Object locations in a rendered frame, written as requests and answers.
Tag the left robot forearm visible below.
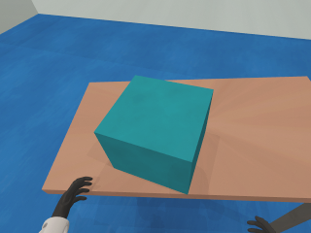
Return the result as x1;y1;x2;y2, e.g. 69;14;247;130
39;216;70;233

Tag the carton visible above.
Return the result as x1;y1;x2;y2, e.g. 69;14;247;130
94;75;214;195

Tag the robot left hand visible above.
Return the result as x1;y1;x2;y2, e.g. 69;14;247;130
52;177;93;218

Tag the robot right hand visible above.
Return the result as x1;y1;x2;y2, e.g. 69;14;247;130
247;216;276;233

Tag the table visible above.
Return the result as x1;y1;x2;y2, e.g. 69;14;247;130
42;76;311;233

